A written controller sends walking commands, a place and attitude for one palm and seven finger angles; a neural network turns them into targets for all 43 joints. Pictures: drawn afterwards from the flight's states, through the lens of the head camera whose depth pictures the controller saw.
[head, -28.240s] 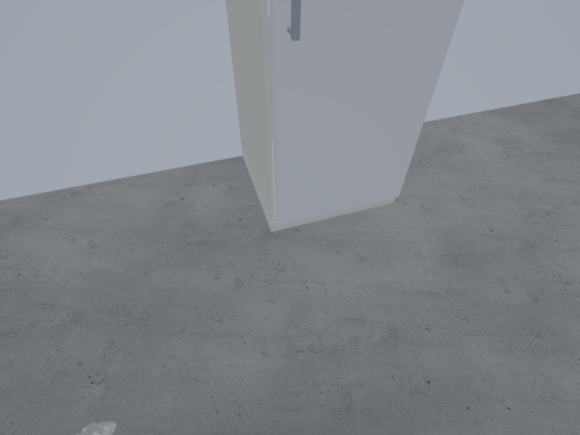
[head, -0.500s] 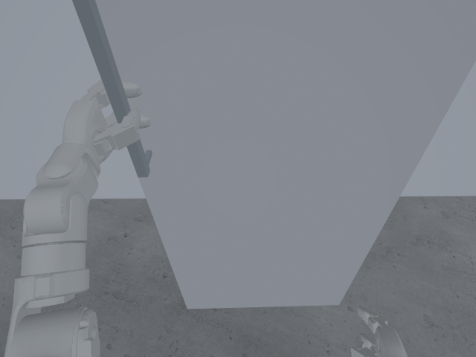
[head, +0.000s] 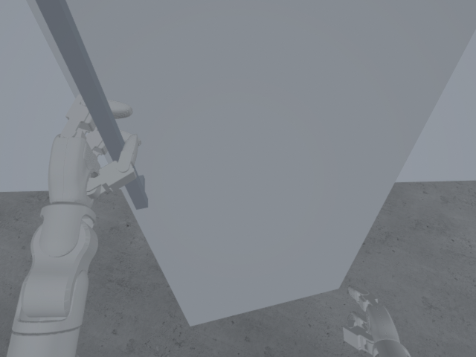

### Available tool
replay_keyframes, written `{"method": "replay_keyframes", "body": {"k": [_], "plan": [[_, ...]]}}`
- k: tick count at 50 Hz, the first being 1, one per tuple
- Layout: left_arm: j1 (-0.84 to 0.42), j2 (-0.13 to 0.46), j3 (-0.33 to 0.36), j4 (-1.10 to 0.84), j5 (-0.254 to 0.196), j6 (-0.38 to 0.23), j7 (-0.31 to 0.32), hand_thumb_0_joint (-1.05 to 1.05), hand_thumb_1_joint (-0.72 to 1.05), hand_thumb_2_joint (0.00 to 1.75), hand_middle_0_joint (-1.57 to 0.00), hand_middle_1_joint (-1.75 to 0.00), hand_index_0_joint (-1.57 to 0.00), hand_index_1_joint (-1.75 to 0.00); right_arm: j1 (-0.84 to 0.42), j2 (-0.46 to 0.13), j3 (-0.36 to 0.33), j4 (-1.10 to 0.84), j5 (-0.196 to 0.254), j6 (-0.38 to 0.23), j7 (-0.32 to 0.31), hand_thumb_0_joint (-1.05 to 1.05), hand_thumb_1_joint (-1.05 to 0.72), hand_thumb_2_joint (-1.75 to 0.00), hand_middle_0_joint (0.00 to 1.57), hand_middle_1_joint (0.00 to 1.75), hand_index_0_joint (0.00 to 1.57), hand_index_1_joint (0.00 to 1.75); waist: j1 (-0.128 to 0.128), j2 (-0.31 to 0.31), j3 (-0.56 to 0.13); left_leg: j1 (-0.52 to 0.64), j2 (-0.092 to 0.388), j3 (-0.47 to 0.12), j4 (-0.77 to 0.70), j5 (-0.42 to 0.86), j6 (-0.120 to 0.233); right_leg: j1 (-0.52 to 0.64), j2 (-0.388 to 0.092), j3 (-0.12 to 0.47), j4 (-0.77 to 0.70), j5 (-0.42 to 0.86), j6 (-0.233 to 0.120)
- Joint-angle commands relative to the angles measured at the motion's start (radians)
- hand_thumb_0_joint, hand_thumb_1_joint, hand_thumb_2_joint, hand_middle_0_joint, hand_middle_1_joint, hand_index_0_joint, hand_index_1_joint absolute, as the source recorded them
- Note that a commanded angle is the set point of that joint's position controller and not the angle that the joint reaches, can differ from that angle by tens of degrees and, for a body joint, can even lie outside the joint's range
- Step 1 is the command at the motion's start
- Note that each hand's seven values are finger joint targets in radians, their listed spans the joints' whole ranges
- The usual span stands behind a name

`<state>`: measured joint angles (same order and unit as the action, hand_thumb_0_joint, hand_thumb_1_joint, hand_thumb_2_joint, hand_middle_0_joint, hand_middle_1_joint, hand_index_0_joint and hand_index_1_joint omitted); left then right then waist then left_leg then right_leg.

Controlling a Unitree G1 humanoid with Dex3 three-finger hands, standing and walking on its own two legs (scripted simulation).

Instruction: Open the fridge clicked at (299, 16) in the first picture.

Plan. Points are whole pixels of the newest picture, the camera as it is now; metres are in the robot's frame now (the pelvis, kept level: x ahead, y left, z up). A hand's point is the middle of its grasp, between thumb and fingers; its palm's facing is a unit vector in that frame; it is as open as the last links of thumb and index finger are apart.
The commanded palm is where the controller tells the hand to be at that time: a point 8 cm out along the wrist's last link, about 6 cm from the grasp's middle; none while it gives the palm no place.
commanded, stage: walk backward, drawing the door open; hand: left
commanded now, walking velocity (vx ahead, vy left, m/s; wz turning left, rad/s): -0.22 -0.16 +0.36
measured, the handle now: (109, 117) +0.35 +0.19 +0.27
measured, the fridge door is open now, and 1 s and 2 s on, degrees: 13 37 59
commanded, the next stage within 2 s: stop walking and hold the door back in 1.88 s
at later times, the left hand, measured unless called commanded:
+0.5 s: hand (150, 245) +0.19 +0.10 +0.22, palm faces +0.28 -0.93 -0.24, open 7.0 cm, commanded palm +0.15 +0.14 +0.24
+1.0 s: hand (216, 318) +0.12 +0.03 +0.22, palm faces +0.58 -0.80 -0.18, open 6.8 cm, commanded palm +0.07 +0.05 +0.22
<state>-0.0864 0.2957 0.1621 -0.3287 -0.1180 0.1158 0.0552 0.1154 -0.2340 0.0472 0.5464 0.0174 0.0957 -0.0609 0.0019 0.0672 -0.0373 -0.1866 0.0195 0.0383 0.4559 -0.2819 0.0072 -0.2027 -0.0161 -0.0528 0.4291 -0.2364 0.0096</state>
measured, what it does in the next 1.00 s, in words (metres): steps to the right, turning left: left foot, then right foot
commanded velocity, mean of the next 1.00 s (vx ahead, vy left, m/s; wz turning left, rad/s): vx -0.11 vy -0.37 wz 0.73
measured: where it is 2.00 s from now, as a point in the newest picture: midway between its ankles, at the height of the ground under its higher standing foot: outside the picture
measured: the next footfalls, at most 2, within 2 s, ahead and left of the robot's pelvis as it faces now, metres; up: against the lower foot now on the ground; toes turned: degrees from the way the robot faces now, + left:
left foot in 0.58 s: -0.08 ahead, +0.07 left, +0.00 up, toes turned +17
right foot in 0.80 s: -0.03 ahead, -0.30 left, +0.00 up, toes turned +26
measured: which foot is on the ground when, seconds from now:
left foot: down 0.00-0.38, up 0.40-0.56, down 0.58-0.82, up 0.84-1.00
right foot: down 0.00-0.56, up 0.58-0.78, down 0.80-1.00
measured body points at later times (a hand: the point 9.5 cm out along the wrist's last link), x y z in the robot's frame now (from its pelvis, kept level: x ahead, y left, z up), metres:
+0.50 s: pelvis -0.10 -0.07 -0.01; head -0.06 -0.09 +0.43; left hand +0.17 +0.15 +0.23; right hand +0.06 -0.28 -0.13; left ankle -0.09 +0.07 -0.71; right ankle -0.01 -0.12 -0.74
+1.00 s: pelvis -0.07 -0.24 -0.01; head +0.01 -0.20 +0.43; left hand +0.09 +0.07 +0.23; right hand +0.23 -0.32 -0.11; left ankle -0.12 -0.14 -0.72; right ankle -0.07 -0.32 -0.74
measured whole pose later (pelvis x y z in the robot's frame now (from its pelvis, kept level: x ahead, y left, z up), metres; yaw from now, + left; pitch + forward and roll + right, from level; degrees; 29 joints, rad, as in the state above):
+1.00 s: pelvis -0.07 -0.24 -0.01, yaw +37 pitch +2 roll +3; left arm -0.13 0.24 0.06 -0.54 -0.07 -0.04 0.04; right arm 0.08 -0.20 -0.02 0.61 0.00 -0.08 -0.09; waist -0.03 -0.02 0.15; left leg -0.43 0.02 0.14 0.77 -0.40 -0.02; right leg -0.25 -0.06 -0.18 0.63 -0.39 -0.06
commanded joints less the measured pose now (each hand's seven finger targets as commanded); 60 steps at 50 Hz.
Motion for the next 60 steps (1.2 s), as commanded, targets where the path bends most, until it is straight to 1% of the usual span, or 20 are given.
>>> {"method": "replay_keyframes", "body": {"k": [1,14,21,26,27,28,29,33,38,41,42,44,49,50,51,52,53,55,57,60], "plan": [[-0.247,0.175,0.094,-0.313,0.027,-0.194,0.035,0.00,0.90,0.90,-0.45,-1.40,-0.45,-1.40,-0.076,-0.084,-0.051,-0.158,-0.011,-0.032,-0.008,0.00,-0.90,-0.90,0.20,0.30,0.20,0.30,-0.021,0.015,-0.290,0.146,0.096,-0.094,0.013,0.729,0.022,0.068,-0.029,0.024,0.044,0.459,0.005],[-0.264,0.164,0.090,-0.422,0.057,-0.280,0.062,0.00,0.90,0.90,-0.45,-1.40,-0.45,-1.40,-0.089,-0.050,-0.069,-0.114,-0.011,-0.109,-0.019,0.00,-0.90,-0.90,0.20,0.30,0.20,0.30,-0.029,0.022,-0.183,-0.258,0.140,-0.246,-0.164,-0.006,0.059,0.114,-0.024,0.058,0.051,-0.049,-0.002],[-0.255,0.170,0.106,-0.464,0.071,-0.247,0.073,0.00,0.90,0.90,-0.45,-1.40,-0.45,-1.40,-0.038,-0.017,-0.076,-0.084,-0.013,-0.161,-0.019,0.00,-0.90,-0.90,0.20,0.30,0.20,0.30,-0.021,-0.205,-0.239,-0.223,0.005,0.001,0.481,-0.131,-0.007,-0.025,-0.296,0.070,-0.169,-0.188,-0.148],[-0.319,0.107,0.018,-0.476,0.065,-0.225,0.043,0.00,0.90,0.90,-0.45,-1.40,-0.45,-1.40,0.008,-0.011,-0.055,-0.097,-0.026,-0.196,-0.031,0.00,-0.90,-0.90,0.20,0.30,0.20,0.30,-0.044,-0.134,-0.179,-0.094,0.045,0.047,0.179,-0.035,-0.011,-0.053,-0.217,-0.105,0.026,0.046,-0.124],[-0.357,0.089,-0.017,-0.482,0.057,-0.224,0.038,0.00,0.90,0.90,-0.45,-1.40,-0.45,-1.40,0.038,-0.032,-0.065,-0.097,-0.025,-0.205,-0.033,0.00,-0.90,-0.90,0.20,0.30,0.20,0.30,-0.074,-0.049,-0.166,0.020,0.098,-0.079,-0.008,0.061,0.022,-0.175,-0.156,-0.109,0.206,0.003,-0.079],[-0.360,0.069,-0.046,-0.493,0.046,-0.230,0.025,0.00,0.90,0.90,-0.45,-1.40,-0.45,-1.40,0.010,-0.094,-0.088,-0.121,-0.027,-0.211,-0.032,0.00,-0.90,-0.90,0.20,0.30,0.20,0.30,-0.075,0.208,-0.121,0.131,0.376,-0.551,-0.210,0.193,0.118,-0.425,-0.027,-0.103,0.475,-0.167,0.005],[-0.410,0.084,-0.039,-0.477,0.079,-0.244,0.013,0.00,0.90,0.90,-0.45,-1.40,-0.45,-1.40,-0.006,-0.086,-0.089,-0.122,-0.046,-0.209,-0.011,0.00,-0.90,-0.90,0.20,0.30,0.20,0.30,-0.044,0.193,-0.129,0.061,0.538,-0.844,-0.305,0.225,0.215,-0.413,-0.006,0.106,0.744,-0.216,0.034],[-0.426,0.093,-0.004,-0.499,0.101,-0.267,-0.013,0.00,0.90,0.90,-0.45,-1.40,-0.45,-1.40,-0.092,-0.067,-0.118,-0.068,-0.033,-0.195,0.006,0.00,-0.90,-0.90,0.20,0.30,0.20,0.30,-0.004,0.026,-0.116,-0.084,0.357,-0.455,-0.115,0.087,0.164,-0.290,-0.047,0.194,0.659,-0.139,0.018],[-0.434,0.061,-0.021,-0.417,0.068,-0.252,-0.020,0.00,0.90,0.90,-0.45,-1.40,-0.45,-1.40,-0.068,-0.062,-0.123,-0.036,0.001,-0.218,0.019,0.00,-0.90,-0.90,0.20,0.30,0.20,0.30,-0.025,0.196,-0.238,-0.043,0.156,-0.287,-0.089,0.064,0.055,0.127,0.084,-0.009,0.044,-0.102,0.032],[-0.469,0.178,0.055,-0.459,0.059,-0.270,-0.003,0.00,0.90,0.90,-0.45,-1.40,-0.45,-1.40,-0.110,0.009,-0.092,-0.040,0.016,-0.214,0.012,0.00,-0.90,-0.90,0.20,0.30,0.20,0.30,-0.016,-0.232,-0.231,-0.273,-0.041,0.002,0.419,-0.161,-0.043,0.200,-0.200,0.078,-0.092,0.319,-0.107],[-0.385,0.146,0.070,-0.473,0.045,-0.269,-0.001,0.00,0.90,0.90,-0.45,-1.40,-0.45,-1.40,-0.132,-0.016,-0.117,-0.062,0.033,-0.229,-0.008,0.00,-0.90,-0.90,0.20,0.30,0.20,0.30,0.020,-0.363,-0.256,-0.347,-0.028,-0.007,0.647,-0.316,-0.035,0.254,-0.287,0.107,-0.011,0.635,-0.170],[-0.315,0.081,0.010,-0.489,0.062,-0.258,-0.005,0.00,0.90,0.90,-0.45,-1.40,-0.45,-1.40,-0.140,0.019,-0.086,-0.074,0.003,-0.234,-0.024,0.00,-0.90,-0.90,0.20,0.30,0.20,0.30,0.022,-0.251,-0.193,-0.432,0.014,-0.021,0.724,-0.326,-0.022,0.288,-0.300,0.098,0.083,0.810,-0.221],[-0.334,0.048,-0.026,-0.486,0.054,-0.284,0.007,0.00,0.90,0.90,-0.45,-1.40,-0.45,-1.40,-0.047,0.022,-0.067,-0.081,-0.024,-0.220,-0.044,0.00,-0.90,-0.90,0.20,0.30,0.20,0.30,-0.049,-0.149,-0.232,0.007,0.000,0.135,0.004,0.071,-0.012,0.082,-0.157,-0.129,0.387,0.801,-0.094],[-0.379,0.053,-0.039,-0.512,0.050,-0.300,0.002,0.00,0.90,0.90,-0.45,-1.40,-0.45,-1.40,-0.009,-0.017,-0.094,-0.080,-0.028,-0.220,-0.040,0.00,-0.90,-0.90,0.20,0.30,0.20,0.30,-0.093,-0.081,-0.272,0.360,0.172,-0.106,-0.103,0.476,0.068,-0.236,-0.105,-0.099,0.600,0.488,-0.011],[-0.392,0.028,-0.046,-0.528,0.056,-0.317,-0.005,0.00,0.90,0.90,-0.45,-1.40,-0.45,-1.40,-0.033,-0.076,-0.126,-0.092,-0.036,-0.220,-0.021,0.00,-0.90,-0.90,0.20,0.30,0.20,0.30,-0.051,0.125,-0.299,0.553,0.519,-0.584,-0.086,0.930,0.225,-0.525,0.016,0.015,0.799,-0.295,0.059],[-0.416,0.048,-0.017,-0.500,0.084,-0.321,-0.002,0.00,0.90,0.90,-0.45,-1.40,-0.45,-1.40,-0.040,-0.107,-0.135,-0.100,-0.024,-0.206,0.016,0.00,-0.90,-0.90,0.20,0.30,0.20,0.30,-0.057,0.024,-0.237,0.501,0.553,-0.583,-0.082,0.861,0.248,-0.527,-0.006,0.158,0.891,-0.349,0.026],[-0.448,0.094,0.030,-0.571,0.091,-0.331,0.002,0.00,0.90,0.90,-0.45,-1.40,-0.45,-1.40,-0.100,-0.080,-0.138,-0.115,-0.030,-0.209,0.017,0.00,-0.90,-0.90,0.20,0.30,0.20,0.30,-0.045,0.086,-0.240,0.427,0.566,-0.677,-0.077,0.731,0.281,-0.561,-0.012,0.200,0.903,-0.341,0.017],[-0.414,0.112,0.064,-0.514,0.093,-0.319,-0.007,0.00,0.90,0.90,-0.45,-1.40,-0.45,-1.40,-0.147,-0.078,-0.139,-0.051,-0.033,-0.203,0.006,0.00,-0.90,-0.90,0.20,0.30,0.20,0.30,-0.015,0.093,-0.143,0.180,0.479,-0.492,-0.084,0.390,0.221,-0.448,-0.068,0.253,0.772,-0.212,0.020],[-0.366,0.054,0.032,-0.460,0.075,-0.283,-0.010,0.00,0.90,0.90,-0.45,-1.40,-0.45,-1.40,-0.120,-0.070,-0.132,-0.047,-0.012,-0.212,0.010,0.00,-0.90,-0.90,0.20,0.30,0.20,0.30,-0.005,0.144,-0.156,-0.044,0.308,-0.211,-0.092,0.172,0.107,-0.137,-0.033,0.135,0.502,-0.094,0.024],[-0.385,0.087,0.062,-0.438,0.052,-0.267,0.001,0.00,0.90,0.90,-0.45,-1.40,-0.45,-1.40,-0.111,-0.076,-0.115,-0.083,0.019,-0.219,0.003,0.00,-0.90,-0.90,0.20,0.30,0.20,0.30,-0.005,0.229,-0.177,-0.182,0.207,-0.126,-0.087,-0.081,0.073,0.135,0.048,-0.037,0.236,-0.054,0.049]]}}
